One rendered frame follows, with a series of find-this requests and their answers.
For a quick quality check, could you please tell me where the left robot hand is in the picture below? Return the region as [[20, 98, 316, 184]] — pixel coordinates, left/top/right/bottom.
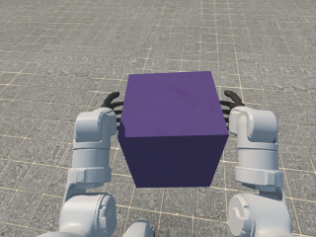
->
[[101, 92, 124, 130]]

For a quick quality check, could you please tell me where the carton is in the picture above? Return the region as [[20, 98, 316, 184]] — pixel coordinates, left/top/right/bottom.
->
[[118, 71, 229, 188]]

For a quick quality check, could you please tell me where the robot left forearm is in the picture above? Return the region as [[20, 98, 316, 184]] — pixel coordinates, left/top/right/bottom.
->
[[58, 108, 118, 228]]

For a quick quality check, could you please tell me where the right robot hand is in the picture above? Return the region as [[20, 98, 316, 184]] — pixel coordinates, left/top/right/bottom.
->
[[219, 90, 245, 129]]

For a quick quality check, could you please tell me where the left robot upper arm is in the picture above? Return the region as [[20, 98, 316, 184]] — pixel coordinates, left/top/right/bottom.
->
[[38, 192, 118, 237]]

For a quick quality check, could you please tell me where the right robot upper arm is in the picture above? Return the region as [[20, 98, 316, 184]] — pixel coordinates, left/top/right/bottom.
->
[[228, 193, 308, 237]]

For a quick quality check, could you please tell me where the left robot shin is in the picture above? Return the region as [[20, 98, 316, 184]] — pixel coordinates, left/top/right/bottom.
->
[[137, 218, 150, 225]]

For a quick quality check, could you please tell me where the robot right forearm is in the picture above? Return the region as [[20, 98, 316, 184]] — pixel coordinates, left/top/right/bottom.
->
[[228, 106, 292, 230]]

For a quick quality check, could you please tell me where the robot left thigh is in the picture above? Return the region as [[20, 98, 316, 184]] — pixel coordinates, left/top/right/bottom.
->
[[122, 222, 154, 237]]

